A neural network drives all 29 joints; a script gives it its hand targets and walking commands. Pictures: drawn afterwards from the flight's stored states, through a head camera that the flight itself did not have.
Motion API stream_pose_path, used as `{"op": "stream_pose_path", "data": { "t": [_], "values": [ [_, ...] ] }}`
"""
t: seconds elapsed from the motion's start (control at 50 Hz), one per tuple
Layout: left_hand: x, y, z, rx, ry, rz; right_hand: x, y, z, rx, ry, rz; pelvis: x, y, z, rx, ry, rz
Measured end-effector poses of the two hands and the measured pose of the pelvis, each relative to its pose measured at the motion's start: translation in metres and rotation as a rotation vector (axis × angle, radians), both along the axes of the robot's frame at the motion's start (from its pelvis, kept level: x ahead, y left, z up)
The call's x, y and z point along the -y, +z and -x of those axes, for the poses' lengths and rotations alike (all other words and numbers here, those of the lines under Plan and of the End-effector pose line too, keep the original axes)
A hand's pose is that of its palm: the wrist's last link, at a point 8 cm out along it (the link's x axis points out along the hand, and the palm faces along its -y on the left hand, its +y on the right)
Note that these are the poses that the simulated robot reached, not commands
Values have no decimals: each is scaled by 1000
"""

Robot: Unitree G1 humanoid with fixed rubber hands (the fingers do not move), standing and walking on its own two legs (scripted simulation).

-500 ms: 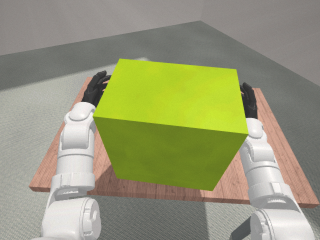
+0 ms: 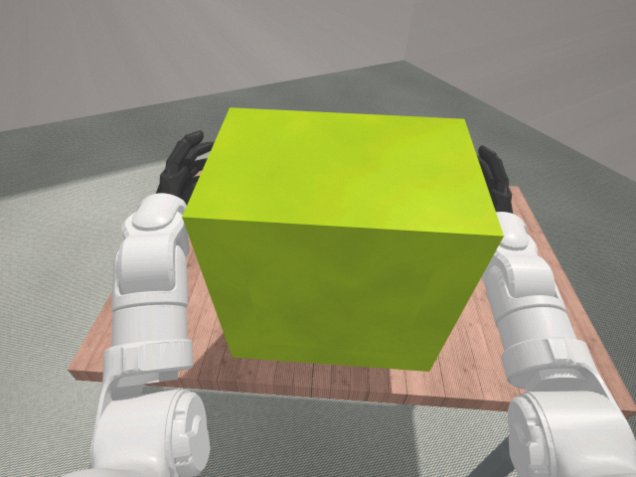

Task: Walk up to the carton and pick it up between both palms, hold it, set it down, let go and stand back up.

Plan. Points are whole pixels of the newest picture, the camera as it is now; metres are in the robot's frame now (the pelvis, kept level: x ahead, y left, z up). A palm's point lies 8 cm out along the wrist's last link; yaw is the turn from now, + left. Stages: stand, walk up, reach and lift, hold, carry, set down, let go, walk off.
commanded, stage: reach and lift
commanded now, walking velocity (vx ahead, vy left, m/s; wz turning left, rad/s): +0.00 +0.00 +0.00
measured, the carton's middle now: (337, 249) +0.36 -0.02 +0.11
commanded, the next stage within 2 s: hold in 1.32 s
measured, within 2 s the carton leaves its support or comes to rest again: neither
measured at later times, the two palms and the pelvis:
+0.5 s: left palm (164, 186) +0.36 +0.18 +0.22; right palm (494, 187) +0.37 -0.20 +0.21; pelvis +0.00 -0.01 +0.00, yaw +0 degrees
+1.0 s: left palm (156, 167) +0.36 +0.18 +0.25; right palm (499, 163) +0.38 -0.19 +0.24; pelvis +0.00 -0.01 +0.00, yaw +0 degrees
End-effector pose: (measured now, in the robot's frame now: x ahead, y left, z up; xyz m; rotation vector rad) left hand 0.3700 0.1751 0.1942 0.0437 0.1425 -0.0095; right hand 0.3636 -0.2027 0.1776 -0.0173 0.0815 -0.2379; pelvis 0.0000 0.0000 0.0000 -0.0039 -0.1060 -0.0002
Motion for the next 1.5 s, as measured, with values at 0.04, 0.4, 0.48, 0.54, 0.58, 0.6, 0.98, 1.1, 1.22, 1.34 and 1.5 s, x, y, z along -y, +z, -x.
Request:
{"op": "stream_pose_path", "data": {
  "t": [0.04, 0.4, 0.48, 0.54, 0.58, 0.6, 0.98, 1.1, 1.22, 1.34, 1.5],
  "values": [
    [0, 4, 1, 10, 5, 4, 0, 5, 0, 9, 4, 1, 1, 0, 0, -2, 2, 0],
    [-4, 23, 10, 12, 43, 35, -4, 30, -5, 1, 39, 11, 6, 0, -2, 13, 8, 1],
    [-6, 24, 12, 8, 50, 36, -6, 32, -5, -5, 47, 8, 5, 0, -1, 10, 8, 2],
    [-6, 28, 13, 13, 55, 37, -6, 36, -6, -3, 51, 3, 5, 0, -1, 3, 8, 3],
    [-6, 30, 13, 14, 58, 37, -6, 39, -7, -4, 53, 1, 4, 0, -1, 0, 8, 3],
    [-6, 32, 13, 15, 59, 36, -6, 40, -7, -3, 54, 0, 4, 0, -1, -2, 8, 3],
    [-7, 50, 14, 18, 74, 44, -8, 61, -11, -16, 70, 7, 5, 0, -2, -17, 5, 4],
    [-8, 55, 13, 20, 78, 48, -9, 68, -13, -17, 71, 4, 6, 0, -3, -17, 12, 5],
    [-9, 58, 11, 14, 78, 41, -9, 69, -15, -30, 75, 10, 6, 0, -5, -18, 13, 6],
    [-10, 65, 17, 42, 82, 39, -11, 75, -11, -13, 80, 11, 6, 0, -6, -9, 12, 8],
    [-13, 69, 26, 34, 94, 51, -14, 83, -7, -25, 91, 15, 6, -1, -2, -7, 10, 8]
  ]
}}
